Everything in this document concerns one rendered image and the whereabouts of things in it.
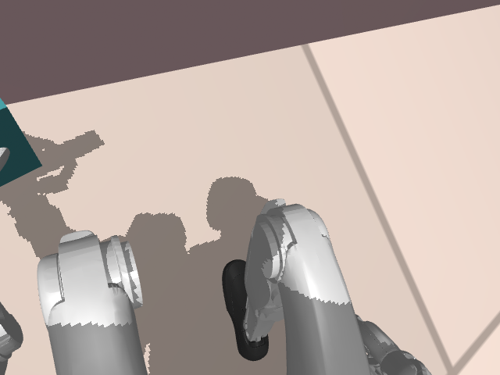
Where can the right robot foot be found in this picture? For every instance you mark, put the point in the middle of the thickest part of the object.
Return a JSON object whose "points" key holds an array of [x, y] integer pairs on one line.
{"points": [[235, 296]]}

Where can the carton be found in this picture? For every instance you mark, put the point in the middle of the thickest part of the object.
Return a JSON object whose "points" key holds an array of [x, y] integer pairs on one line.
{"points": [[22, 158]]}

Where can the left robot arm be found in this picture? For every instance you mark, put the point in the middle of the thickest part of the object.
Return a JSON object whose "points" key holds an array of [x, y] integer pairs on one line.
{"points": [[11, 337]]}

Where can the right robot hand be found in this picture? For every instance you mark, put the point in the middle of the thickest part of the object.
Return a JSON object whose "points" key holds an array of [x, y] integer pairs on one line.
{"points": [[377, 344]]}

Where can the right robot arm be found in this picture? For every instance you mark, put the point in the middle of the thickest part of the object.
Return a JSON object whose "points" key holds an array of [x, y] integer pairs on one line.
{"points": [[402, 363]]}

